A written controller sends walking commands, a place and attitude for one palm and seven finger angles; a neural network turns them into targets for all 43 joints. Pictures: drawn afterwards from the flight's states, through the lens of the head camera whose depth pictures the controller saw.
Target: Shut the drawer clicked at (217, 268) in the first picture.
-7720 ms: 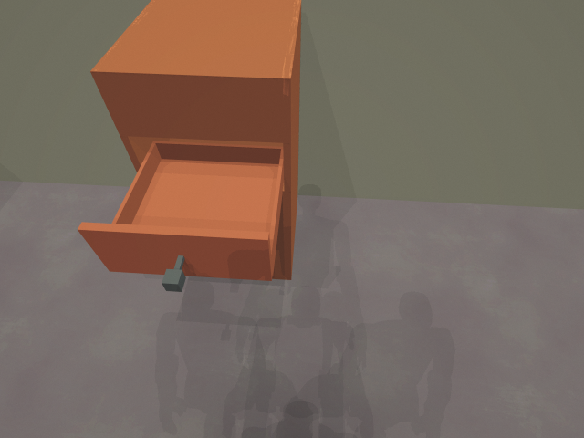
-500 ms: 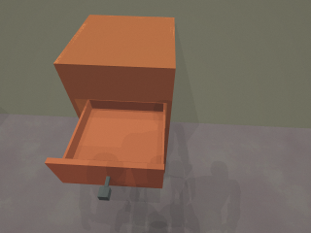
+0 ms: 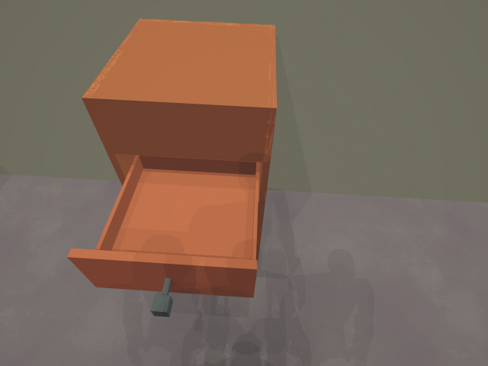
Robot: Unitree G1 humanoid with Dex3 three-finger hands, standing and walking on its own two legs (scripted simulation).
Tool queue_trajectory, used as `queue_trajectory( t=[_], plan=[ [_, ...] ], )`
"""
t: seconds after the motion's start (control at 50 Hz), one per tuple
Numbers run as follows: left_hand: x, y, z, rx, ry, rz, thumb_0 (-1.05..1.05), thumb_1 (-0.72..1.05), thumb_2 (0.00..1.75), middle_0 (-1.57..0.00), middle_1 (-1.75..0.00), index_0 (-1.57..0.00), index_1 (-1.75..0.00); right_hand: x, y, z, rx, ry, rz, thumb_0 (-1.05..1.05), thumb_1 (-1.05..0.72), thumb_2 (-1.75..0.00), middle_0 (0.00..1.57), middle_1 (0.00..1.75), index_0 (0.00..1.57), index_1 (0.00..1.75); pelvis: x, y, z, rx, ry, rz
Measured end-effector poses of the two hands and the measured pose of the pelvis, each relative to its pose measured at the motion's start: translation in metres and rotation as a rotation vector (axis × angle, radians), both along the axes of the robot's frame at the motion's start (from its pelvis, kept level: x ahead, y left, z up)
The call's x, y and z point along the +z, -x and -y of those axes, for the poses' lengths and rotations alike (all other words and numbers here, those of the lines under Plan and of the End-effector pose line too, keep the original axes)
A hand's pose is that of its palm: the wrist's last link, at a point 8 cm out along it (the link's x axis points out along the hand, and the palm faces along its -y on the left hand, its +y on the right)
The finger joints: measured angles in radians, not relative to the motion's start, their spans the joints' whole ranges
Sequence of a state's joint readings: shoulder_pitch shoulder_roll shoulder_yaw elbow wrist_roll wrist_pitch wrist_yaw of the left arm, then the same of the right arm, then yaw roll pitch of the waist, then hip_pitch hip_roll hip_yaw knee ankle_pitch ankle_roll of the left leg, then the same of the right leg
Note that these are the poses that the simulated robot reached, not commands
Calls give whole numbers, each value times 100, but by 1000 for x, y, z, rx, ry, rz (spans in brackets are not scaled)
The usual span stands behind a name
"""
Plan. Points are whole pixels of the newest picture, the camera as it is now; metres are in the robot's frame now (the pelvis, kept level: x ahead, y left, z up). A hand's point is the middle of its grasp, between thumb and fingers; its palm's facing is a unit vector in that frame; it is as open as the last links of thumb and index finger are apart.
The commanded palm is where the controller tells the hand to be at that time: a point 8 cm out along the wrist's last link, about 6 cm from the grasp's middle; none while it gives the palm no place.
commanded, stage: look again from close up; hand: left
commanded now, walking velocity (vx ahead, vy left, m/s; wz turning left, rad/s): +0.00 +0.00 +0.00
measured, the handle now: (164, 296) +0.28 +0.19 -0.17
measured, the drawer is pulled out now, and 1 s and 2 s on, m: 0.30 0.30 0.30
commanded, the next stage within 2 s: raise the hand and make a fist in 0.32 s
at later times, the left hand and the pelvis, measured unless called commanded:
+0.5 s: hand out of the picture +0.02 +0.17 -0.15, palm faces +0.14 -0.96 -0.23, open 7.2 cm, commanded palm +0.09 +0.20 -0.08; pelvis -0.01 -0.01 +0.00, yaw +0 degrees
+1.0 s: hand out of the picture +0.09 +0.15 -0.07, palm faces +0.08 -1.00 -0.05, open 5.1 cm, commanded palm +0.08 +0.20 -0.07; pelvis -0.06 -0.03 -0.12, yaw +3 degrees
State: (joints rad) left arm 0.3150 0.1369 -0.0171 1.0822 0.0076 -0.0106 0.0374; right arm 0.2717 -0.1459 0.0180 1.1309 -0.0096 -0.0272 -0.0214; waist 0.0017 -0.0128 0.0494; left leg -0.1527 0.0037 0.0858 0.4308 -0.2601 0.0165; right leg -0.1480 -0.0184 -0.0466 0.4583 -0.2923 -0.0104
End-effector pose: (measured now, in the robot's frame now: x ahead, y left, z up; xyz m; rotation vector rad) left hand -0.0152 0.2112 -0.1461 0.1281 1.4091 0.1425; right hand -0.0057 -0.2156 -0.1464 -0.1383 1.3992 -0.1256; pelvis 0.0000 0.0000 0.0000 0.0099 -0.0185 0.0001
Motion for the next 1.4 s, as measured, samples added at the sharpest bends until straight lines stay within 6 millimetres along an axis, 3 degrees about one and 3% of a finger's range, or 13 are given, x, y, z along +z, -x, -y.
queue_trajectory(
  t=[0.46, 0.52, 0.56, 0.62, 0.68, 0.72, 0.78, 0.84, 0.9, 1.0, 1.14, 1.28, 1.4],
  plan=[
    [7, 2, 10, 37, -19, 25, 2, 93, 90, -20, -30, -21, -30, -2, 12, 9, -7, -13, -5, 1, -92, -90, 20, 30, 20, 30, 0, 7, 13, 3, 5, -4],
    [47, -42, -12, 82, -108, 343, 5, 98, 90, -21, -31, -22, -31, 6, -11, 25, -6, 40, 205, 2, -93, -90, 20, 30, 20, 30, -4, 9, 13, 12, -2, -15],
    [77, -79, -15, 77, -122, 579, 5, 98, 90, -23, -32, -23, -32, 10, -35, 36, 15, 66, 350, 2, -93, -90, 20, 30, 20, 30, -8, 14, 12, 38, 0, -29],
    [110, -131, -5, 26, -69, 922, 4, 97, 90, -25, -36, -26, -36, 20, -76, 53, 64, 105, 556, 2, -92, -90, 20, 30, 20, 30, -19, 25, 12, 52, 1, -89],
    [124, -158, 20, -34, 69, 1215, 3, 95, 90, -30, -41, -30, -41, 33, -118, 65, 101, 135, 741, 2, -92, -90, 20, 30, 20, 30, -38, 34, 16, 32, -8, -159],
    [122, -158, 35, -98, 147, 1354, 2, 94, 90, -33, -45, -34, -45, 41, -144, 68, 131, 146, 842, 2, -92, -90, 20, 30, 20, 30, -53, 39, 19, 24, -11, -195],
    [102, -141, 44, -151, 191, 1418, 1, 93, 90, -39, -51, -39, -51, 46, -177, 68, 169, 150, 946, 1, -91, -90, 20, 30, 20, 30, -77, 46, 25, 20, -16, -229],
    [75, -115, 38, -116, 171, 1339, 1, 91, 90, -45, -57, -46, -57, 43, -202, 57, 206, 133, 1004, 1, -91, -90, 19, 30, 20, 30, -95, 51, 29, 30, -9, -244],
    [63, -90, 24, -73, 96, 1279, 1, 91, 90, -51, -63, -52, -63, 31, -215, 40, 239, 93, 1027, 1, -91, -90, 19, 30, 19, 30, -109, 56, 32, 43, 9, -257],
    [76, -83, 11, -104, 33, 1361, 2, 91, 90, -61, -74, -61, -74, -6, -203, 9, 279, 8, 977, 1, -91, -90, 20, 30, 20, 30, -123, 65, 34, 60, 44, -278],
    [72, -117, 27, -198, 164, 1326, 1, 91, 90, -75, -89, -75, -89, -55, -141, -1, 184, -49, 774, 1, -91, -90, 20, 30, 20, 31, -126, 73, 30, 53, 48, -299],
    [72, -118, 15, -141, 108, 1256, 2, 90, 90, -89, -104, -89, -104, -60, -94, 26, 75, 34, 646, 2, -91, -90, 20, 30, 20, 31, -117, 69, 23, 36, 37, -306],
    [75, -112, 9, -143, 99, 1287, 2, 91, 90, -100, -117, -101, -117, -49, -97, 45, 81, 117, 658, 2, -91, -90, 20, 30, 20, 30, -117, 65, 14, 36, 42, -319]
  ],
)
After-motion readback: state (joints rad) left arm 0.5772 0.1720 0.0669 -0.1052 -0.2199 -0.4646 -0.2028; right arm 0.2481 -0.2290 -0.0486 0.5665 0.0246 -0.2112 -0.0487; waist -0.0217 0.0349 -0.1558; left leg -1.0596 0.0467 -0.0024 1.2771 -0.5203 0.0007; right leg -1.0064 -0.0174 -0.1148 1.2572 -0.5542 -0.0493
